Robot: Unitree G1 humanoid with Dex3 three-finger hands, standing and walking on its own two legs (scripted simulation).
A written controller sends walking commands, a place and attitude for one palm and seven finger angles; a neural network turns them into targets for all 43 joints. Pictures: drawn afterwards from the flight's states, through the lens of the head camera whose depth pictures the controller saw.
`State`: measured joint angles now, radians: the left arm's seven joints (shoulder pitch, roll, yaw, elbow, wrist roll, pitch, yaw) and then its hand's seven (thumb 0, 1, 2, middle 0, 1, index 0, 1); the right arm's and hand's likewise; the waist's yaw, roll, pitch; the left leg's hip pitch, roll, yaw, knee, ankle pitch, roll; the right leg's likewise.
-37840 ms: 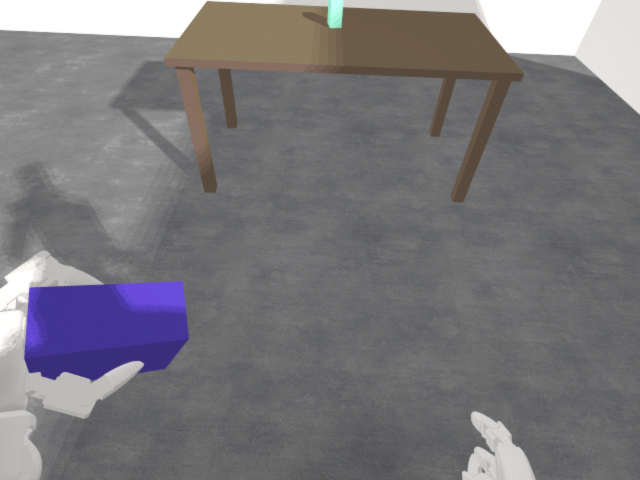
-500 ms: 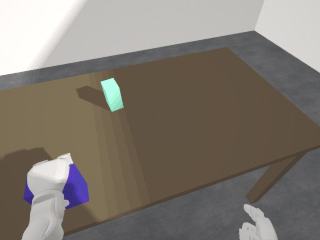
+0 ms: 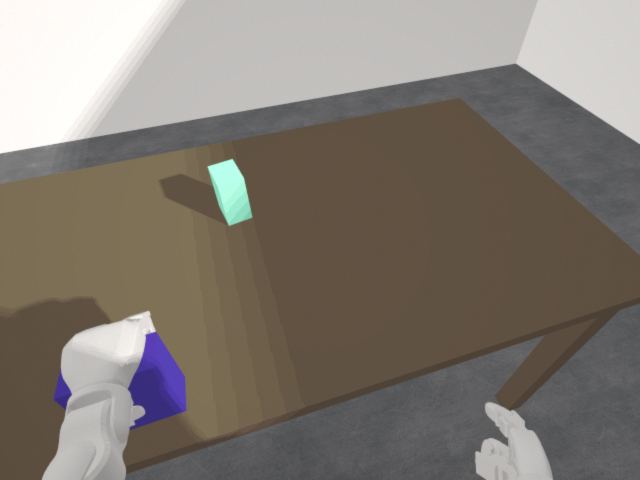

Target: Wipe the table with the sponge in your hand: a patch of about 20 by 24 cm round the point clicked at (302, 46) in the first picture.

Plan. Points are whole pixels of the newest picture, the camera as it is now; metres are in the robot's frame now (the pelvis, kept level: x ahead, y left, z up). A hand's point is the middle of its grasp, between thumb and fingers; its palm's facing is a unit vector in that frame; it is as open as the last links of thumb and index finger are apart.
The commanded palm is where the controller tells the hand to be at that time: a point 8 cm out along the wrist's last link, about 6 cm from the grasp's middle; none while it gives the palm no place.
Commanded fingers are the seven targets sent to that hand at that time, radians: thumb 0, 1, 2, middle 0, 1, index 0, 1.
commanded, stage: lift the sponge slowly off the table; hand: left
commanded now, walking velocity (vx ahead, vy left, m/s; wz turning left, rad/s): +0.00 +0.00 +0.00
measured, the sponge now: (133, 393) +0.22 +0.29 -0.05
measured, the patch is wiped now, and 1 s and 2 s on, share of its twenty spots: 1.00 1.00 1.00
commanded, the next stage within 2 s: bring the sponge back beside the body in 1.48 s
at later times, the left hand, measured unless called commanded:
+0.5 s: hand (118, 369) +0.22 +0.28 +0.02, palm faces -0.06 -0.09 -0.99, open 9.9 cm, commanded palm +0.21 +0.28 +0.09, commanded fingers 0.00 0.10 1.30 -1.20 -1.60 -1.20 -1.60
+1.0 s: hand (98, 361) +0.22 +0.29 +0.06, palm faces -0.03 -0.10 -0.99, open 9.9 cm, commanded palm +0.20 +0.28 +0.13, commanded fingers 0.00 0.10 1.30 -1.20 -1.60 -1.20 -1.60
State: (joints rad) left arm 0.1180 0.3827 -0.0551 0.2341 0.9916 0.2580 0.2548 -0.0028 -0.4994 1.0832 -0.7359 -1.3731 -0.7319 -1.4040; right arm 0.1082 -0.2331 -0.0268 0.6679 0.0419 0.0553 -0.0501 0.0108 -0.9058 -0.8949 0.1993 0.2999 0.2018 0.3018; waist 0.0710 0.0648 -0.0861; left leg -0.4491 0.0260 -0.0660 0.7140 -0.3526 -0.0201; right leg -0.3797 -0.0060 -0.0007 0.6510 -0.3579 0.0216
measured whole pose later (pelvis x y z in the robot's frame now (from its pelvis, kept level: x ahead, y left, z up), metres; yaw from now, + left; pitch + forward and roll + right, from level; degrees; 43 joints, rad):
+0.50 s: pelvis -0.01 -0.01 +0.01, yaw +0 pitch +1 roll -1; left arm 0.10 0.40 -0.07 0.17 0.98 0.27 0.18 0.00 -0.51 1.08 -0.76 -1.35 -0.75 -1.38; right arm 0.06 -0.23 -0.01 0.68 0.04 0.04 -0.06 0.01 -0.91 -0.89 0.20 0.30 0.20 0.30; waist 0.10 0.08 -0.05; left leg -0.33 0.03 -0.07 0.61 -0.30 -0.03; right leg -0.27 -0.01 -0.01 0.57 -0.32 0.01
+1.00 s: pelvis -0.01 -0.01 +0.02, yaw +0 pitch -2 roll -1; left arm 0.11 0.43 -0.05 0.08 0.95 0.26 0.11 0.00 -0.51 1.08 -0.76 -1.35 -0.75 -1.38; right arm 0.06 -0.24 -0.01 0.70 0.04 0.02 -0.07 0.01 -0.91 -0.90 0.20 0.30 0.20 0.30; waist 0.11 0.08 -0.02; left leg -0.24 0.02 -0.07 0.53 -0.26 -0.03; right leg -0.17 -0.01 0.00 0.48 -0.27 0.02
